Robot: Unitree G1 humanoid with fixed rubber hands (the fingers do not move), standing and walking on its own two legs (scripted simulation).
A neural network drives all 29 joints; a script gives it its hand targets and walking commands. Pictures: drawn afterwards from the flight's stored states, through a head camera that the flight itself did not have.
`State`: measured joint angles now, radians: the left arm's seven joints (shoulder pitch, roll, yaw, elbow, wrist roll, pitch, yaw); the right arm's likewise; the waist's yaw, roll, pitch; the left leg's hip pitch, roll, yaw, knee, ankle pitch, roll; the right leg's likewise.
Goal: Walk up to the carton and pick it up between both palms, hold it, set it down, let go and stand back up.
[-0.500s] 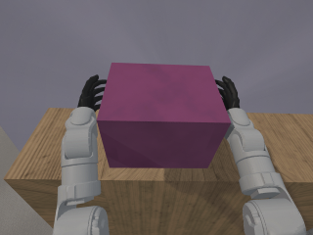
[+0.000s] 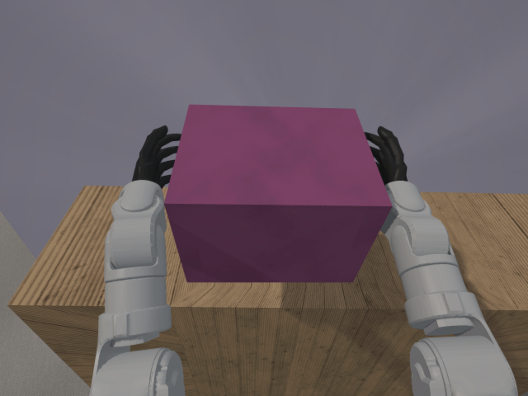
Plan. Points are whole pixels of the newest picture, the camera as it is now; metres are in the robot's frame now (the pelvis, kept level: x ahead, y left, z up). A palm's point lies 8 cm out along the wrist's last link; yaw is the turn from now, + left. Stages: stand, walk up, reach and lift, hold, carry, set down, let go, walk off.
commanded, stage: hold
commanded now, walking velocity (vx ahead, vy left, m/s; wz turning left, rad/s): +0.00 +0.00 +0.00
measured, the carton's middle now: (271, 194) +0.36 +0.00 +0.15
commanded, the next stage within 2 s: none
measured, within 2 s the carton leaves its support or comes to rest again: neither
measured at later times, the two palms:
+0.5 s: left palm (147, 182) +0.35 +0.18 +0.19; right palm (388, 181) +0.36 -0.17 +0.18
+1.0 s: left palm (148, 182) +0.35 +0.18 +0.19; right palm (388, 181) +0.36 -0.17 +0.18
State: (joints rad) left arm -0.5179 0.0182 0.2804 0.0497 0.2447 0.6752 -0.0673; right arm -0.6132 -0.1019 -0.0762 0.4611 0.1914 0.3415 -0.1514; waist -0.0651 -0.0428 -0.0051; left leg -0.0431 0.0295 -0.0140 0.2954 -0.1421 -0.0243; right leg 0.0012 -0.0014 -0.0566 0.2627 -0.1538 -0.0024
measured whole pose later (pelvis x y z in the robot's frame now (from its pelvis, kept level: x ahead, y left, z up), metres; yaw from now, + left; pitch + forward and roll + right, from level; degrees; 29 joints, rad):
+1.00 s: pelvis +0.00 +0.00 +0.00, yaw +0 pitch -6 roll +0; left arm -0.51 0.02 0.28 0.04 0.24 0.67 -0.07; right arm -0.61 -0.10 -0.07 0.45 0.19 0.34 -0.16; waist -0.06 -0.04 -0.01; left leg -0.04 0.03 -0.02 0.29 -0.14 -0.03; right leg 0.00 0.00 -0.06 0.26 -0.15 0.00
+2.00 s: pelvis +0.00 +0.00 +0.00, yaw +0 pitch -7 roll +0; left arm -0.52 0.03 0.29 0.06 0.25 0.68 -0.08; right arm -0.62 -0.10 -0.07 0.49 0.19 0.33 -0.16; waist -0.07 -0.05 0.01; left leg -0.04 0.02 -0.01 0.29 -0.13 -0.02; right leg 0.01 -0.01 -0.06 0.26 -0.14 0.00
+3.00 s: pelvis +0.00 +0.00 +0.00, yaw +0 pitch -6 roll -1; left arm -0.51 0.03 0.27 0.04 0.24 0.68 -0.07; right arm -0.61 -0.10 -0.07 0.47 0.20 0.32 -0.16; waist -0.07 -0.05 0.00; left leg -0.05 0.02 -0.01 0.30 -0.14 -0.02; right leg 0.00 -0.01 -0.05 0.26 -0.15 0.00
